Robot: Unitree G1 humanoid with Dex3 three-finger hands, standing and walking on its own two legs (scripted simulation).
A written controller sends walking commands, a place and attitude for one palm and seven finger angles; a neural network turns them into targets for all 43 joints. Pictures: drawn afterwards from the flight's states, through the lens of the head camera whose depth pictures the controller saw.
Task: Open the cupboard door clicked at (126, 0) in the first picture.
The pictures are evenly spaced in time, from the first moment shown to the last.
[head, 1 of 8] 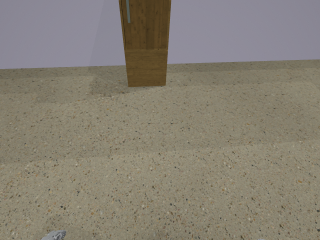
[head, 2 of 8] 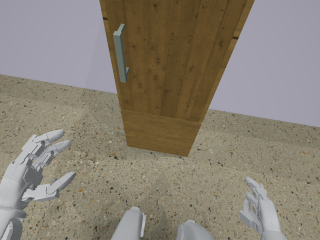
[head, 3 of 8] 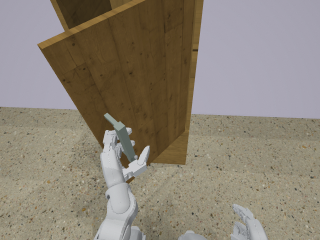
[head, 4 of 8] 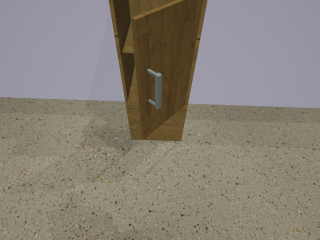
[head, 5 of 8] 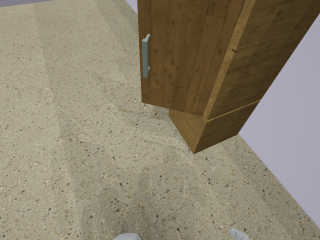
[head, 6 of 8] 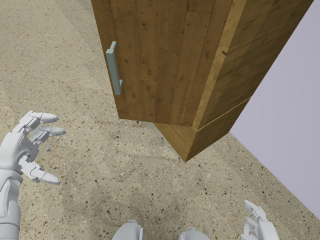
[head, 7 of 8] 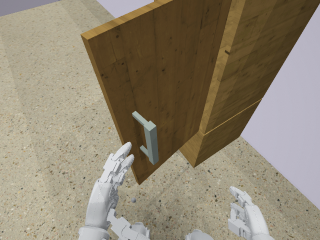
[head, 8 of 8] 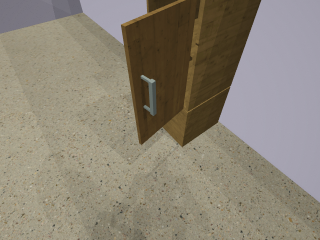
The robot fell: no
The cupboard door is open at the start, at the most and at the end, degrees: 0 100 100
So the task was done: yes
